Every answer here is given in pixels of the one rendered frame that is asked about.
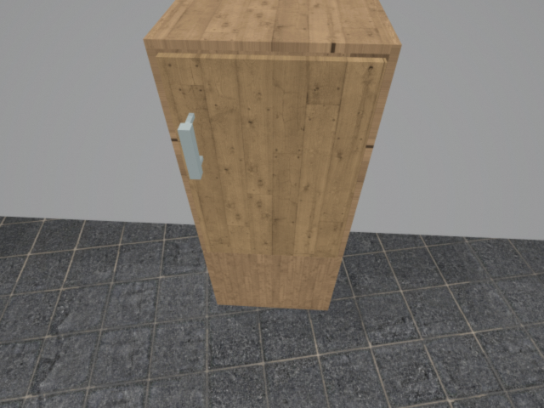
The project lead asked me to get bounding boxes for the cupboard door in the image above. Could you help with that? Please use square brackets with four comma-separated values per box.
[156, 53, 388, 258]

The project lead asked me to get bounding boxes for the handle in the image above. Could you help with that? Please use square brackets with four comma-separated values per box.
[178, 113, 203, 179]

